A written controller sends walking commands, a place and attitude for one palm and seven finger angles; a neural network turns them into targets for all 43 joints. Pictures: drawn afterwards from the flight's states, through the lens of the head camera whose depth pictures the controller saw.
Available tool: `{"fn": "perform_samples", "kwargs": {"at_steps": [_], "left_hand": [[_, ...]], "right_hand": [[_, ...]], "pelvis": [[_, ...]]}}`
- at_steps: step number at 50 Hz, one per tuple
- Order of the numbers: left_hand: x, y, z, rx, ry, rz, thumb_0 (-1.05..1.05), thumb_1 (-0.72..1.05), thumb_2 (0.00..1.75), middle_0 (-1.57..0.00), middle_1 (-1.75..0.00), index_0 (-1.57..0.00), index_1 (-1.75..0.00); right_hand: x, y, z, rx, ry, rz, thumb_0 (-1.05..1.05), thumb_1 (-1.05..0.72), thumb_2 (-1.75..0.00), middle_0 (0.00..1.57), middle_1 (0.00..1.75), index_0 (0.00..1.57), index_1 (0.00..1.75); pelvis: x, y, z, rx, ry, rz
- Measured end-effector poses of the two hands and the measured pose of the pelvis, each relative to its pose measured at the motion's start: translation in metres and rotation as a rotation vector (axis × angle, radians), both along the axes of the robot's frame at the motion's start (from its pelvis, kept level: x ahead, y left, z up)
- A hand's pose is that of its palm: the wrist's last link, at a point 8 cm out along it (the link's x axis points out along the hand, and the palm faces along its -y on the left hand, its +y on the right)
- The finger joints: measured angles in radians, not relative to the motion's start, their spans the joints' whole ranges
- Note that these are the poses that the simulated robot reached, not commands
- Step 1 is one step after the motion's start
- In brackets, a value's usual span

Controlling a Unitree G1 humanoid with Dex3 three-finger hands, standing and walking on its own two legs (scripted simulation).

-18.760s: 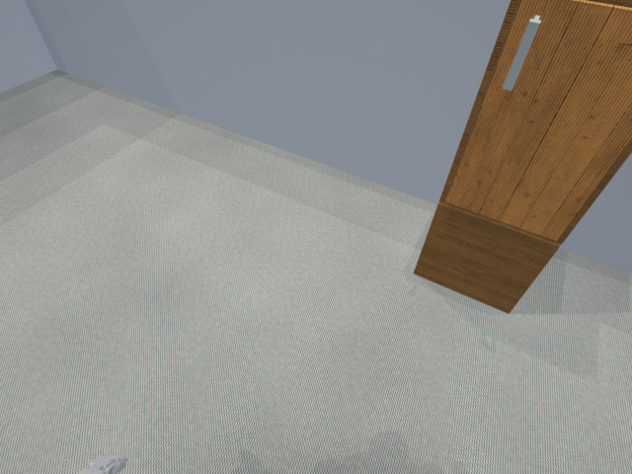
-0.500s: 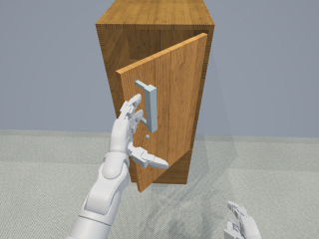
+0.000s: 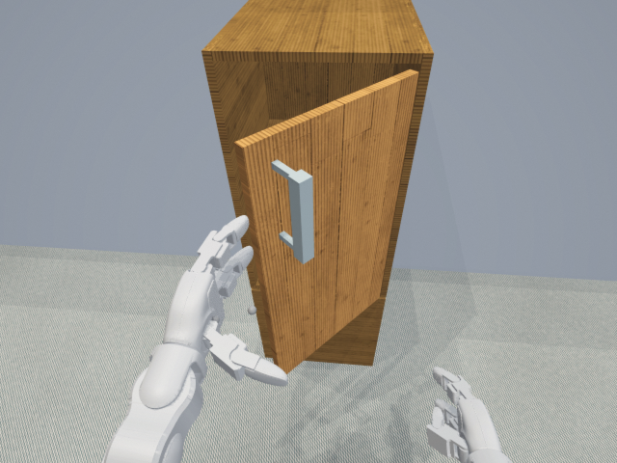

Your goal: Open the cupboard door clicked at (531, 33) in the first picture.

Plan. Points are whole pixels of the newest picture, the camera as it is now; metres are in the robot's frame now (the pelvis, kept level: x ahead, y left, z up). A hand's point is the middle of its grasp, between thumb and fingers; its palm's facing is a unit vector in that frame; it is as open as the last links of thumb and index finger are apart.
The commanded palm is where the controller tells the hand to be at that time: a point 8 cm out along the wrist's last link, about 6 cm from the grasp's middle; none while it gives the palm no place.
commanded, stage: draw the hand back to the body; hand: left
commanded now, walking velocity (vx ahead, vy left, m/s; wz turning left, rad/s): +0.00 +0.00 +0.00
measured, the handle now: (292, 212) +0.40 +0.07 +0.15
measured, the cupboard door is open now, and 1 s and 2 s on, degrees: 47 47 47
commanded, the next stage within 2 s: step back with the hand held close in 1.60 s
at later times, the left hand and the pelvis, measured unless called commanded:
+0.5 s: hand (193, 315) +0.23 +0.15 +0.14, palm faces +0.02 -1.00 -0.08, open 16.3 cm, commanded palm +0.19 +0.20 +0.15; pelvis +0.00 +0.00 +0.00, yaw +0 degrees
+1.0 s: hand (103, 311) +0.22 +0.24 +0.16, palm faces +0.34 -0.87 -0.37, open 11.8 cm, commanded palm +0.17 +0.28 +0.17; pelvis +0.00 +0.02 +0.01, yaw -2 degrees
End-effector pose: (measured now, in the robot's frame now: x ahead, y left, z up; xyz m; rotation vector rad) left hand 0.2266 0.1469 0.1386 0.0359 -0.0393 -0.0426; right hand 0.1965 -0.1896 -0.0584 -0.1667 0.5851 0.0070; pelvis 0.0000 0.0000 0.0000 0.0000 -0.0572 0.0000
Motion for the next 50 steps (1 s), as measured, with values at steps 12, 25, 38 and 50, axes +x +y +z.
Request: {"fn": "perform_samples", "kwargs": {"at_steps": [12, 25, 38, 50], "left_hand": [[0.001, 0.024, 0.005, 0.025, -0.015, 0.048, -0.01, -0.50, 0.30, -0.16, -0.30, -0.16, -0.30], [-0.020, 0.057, 0.009, 0.040, -0.006, 0.059, -0.01, -0.49, 0.31, -0.16, -0.30, -0.16, -0.30], [-0.050, 0.096, 0.025, 0.270, -0.126, 0.267, -0.01, -0.20, 0.43, -0.17, -0.30, -0.17, -0.30], [-0.047, 0.135, 0.035, 0.370, -0.148, 0.365, 0.00, 0.21, 0.61, -0.19, -0.30, -0.19, -0.30]], "right_hand": [[-0.021, -0.009, -0.008, -0.006, 0.030, -0.046, 0.01, -0.90, -0.90, 0.21, 0.30, 0.20, 0.30], [-0.015, -0.016, 0.001, -0.040, -0.047, -0.055, 0.01, -0.90, -0.90, 0.20, 0.30, 0.20, 0.30], [-0.024, -0.006, -0.001, -0.070, 0.005, -0.031, 0.01, -0.90, -0.90, 0.21, 0.30, 0.20, 0.30], [-0.033, -0.005, -0.010, -0.083, 0.086, -0.074, 0.01, -0.90, -0.90, 0.21, 0.30, 0.20, 0.30]], "pelvis": [[-0.001, -0.001, 0.000, 0.005, 0.007, -0.018], [-0.004, 0.002, 0.000, -0.004, -0.005, -0.007], [-0.005, 0.008, 0.009, -0.012, -0.015, -0.017], [0.004, 0.018, 0.014, -0.011, -0.018, -0.032]]}}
